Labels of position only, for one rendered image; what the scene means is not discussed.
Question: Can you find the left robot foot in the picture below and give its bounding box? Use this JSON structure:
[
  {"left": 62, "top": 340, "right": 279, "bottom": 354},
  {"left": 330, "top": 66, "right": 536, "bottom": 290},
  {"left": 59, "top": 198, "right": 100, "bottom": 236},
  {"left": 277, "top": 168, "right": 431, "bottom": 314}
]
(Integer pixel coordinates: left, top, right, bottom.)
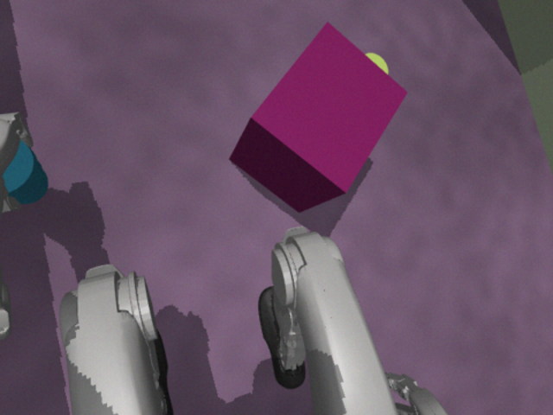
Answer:
[{"left": 154, "top": 330, "right": 174, "bottom": 415}]

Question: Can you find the right robot foot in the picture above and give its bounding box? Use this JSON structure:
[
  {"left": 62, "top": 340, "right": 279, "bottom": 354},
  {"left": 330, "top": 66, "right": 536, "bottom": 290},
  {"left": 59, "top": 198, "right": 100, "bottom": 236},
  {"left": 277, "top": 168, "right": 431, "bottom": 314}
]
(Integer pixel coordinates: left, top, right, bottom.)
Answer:
[{"left": 258, "top": 286, "right": 305, "bottom": 389}]

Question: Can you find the right robot hand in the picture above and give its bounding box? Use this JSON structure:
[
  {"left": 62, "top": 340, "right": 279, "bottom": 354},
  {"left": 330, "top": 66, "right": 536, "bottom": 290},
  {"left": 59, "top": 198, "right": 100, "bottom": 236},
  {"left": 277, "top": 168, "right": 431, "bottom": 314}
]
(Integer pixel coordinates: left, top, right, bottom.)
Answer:
[{"left": 385, "top": 373, "right": 448, "bottom": 415}]

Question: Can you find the left robot hand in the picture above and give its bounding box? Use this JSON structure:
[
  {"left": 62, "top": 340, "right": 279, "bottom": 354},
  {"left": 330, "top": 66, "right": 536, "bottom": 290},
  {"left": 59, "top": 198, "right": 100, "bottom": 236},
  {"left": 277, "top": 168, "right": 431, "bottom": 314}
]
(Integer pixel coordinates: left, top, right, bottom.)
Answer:
[{"left": 0, "top": 112, "right": 33, "bottom": 213}]

